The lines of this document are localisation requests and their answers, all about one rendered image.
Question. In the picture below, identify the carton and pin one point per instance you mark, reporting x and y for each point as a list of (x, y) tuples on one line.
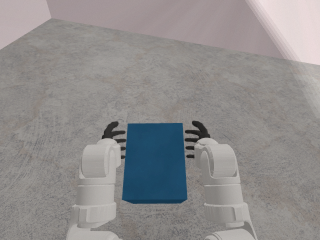
[(154, 168)]

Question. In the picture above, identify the left robot hand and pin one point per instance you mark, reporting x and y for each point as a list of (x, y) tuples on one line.
[(108, 134)]

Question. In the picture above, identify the right robot hand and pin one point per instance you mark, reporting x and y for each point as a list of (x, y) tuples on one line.
[(202, 133)]

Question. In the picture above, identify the left robot forearm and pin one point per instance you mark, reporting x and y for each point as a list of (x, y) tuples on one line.
[(95, 204)]

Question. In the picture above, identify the robot right upper arm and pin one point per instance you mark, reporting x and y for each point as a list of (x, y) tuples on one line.
[(234, 234)]

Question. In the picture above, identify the right robot forearm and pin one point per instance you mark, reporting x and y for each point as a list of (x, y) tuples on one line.
[(224, 204)]

